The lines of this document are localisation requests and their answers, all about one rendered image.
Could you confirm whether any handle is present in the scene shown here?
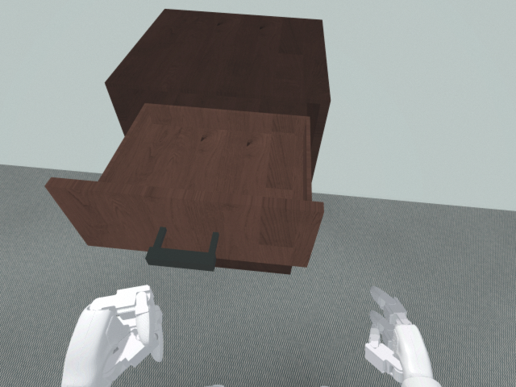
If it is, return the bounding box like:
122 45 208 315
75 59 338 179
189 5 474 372
145 227 219 272

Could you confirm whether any cabinet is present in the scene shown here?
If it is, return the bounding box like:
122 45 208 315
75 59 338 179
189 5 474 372
105 9 331 275

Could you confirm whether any drawer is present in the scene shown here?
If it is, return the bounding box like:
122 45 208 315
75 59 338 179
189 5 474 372
45 103 324 268

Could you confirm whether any robot left hand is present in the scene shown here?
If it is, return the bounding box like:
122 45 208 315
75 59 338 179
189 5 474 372
61 285 164 387

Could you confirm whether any robot right hand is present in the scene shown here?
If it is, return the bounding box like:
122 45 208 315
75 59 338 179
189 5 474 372
365 286 434 387

